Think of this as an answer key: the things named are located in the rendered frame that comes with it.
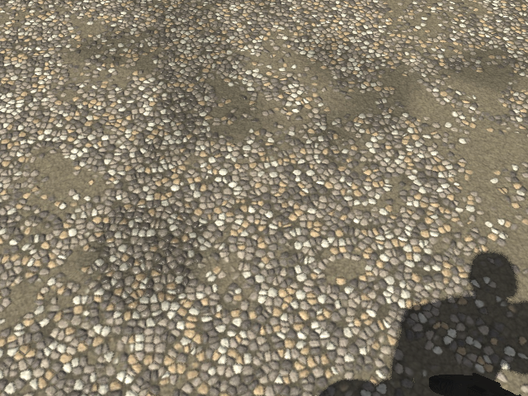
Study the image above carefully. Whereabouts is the right robot hand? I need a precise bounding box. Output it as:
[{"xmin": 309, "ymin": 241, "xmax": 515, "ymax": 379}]
[{"xmin": 429, "ymin": 373, "xmax": 521, "ymax": 396}]

